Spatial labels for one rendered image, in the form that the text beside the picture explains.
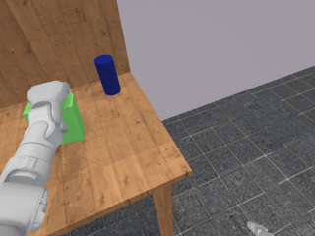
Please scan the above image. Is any robot left forearm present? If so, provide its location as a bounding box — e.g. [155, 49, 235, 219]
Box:
[0, 98, 63, 187]

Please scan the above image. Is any table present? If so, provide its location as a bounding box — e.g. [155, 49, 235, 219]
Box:
[0, 0, 192, 236]

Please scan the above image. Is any sponge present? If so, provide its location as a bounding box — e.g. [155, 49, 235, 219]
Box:
[23, 94, 85, 145]

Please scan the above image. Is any robot left upper arm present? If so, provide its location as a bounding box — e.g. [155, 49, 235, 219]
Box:
[0, 180, 49, 236]

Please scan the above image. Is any right robot hand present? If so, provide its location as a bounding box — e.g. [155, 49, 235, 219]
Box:
[247, 221, 274, 236]

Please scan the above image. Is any left robot hand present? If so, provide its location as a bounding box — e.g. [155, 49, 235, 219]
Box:
[27, 80, 72, 134]

